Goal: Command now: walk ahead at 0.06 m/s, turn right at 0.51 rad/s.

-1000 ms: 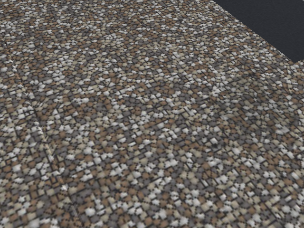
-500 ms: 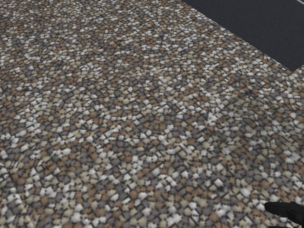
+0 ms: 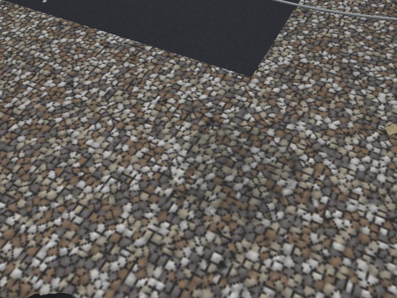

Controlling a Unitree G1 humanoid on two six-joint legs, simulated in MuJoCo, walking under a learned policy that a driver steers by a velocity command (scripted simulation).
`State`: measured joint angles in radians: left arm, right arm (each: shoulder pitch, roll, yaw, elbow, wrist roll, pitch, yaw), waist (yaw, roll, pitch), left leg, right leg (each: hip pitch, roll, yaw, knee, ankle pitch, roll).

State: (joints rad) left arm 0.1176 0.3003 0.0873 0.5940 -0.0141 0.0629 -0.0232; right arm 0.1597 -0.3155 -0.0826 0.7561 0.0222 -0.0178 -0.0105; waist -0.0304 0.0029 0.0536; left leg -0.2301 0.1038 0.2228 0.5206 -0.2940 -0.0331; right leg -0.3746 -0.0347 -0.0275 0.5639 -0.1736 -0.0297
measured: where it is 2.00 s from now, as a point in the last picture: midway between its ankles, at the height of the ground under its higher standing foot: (227, 265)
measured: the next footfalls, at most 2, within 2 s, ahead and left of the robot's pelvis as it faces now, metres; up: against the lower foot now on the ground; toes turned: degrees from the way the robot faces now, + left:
left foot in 0.38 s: +0.08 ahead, +0.13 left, +0.00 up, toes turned -4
left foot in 1.72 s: +0.52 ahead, +0.07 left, +0.00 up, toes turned +1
